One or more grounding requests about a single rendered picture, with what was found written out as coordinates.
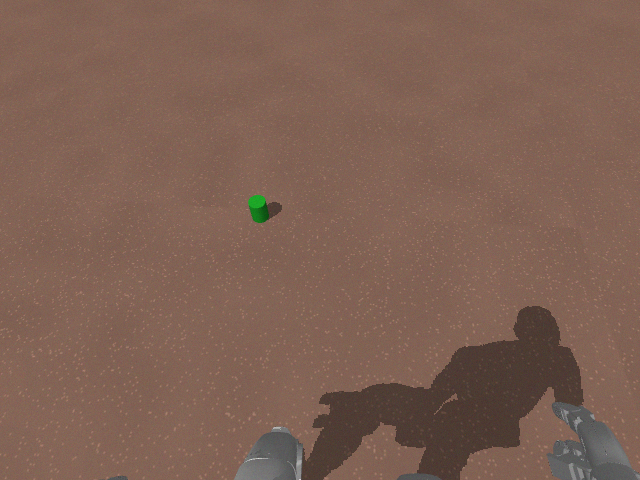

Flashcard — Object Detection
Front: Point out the can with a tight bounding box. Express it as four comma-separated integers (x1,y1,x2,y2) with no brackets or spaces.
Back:
248,195,269,223

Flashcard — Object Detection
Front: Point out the right robot arm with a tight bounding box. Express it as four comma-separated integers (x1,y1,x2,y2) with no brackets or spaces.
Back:
590,463,640,480

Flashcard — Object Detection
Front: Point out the right robot hand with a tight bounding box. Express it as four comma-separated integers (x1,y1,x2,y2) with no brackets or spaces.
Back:
547,402,632,480

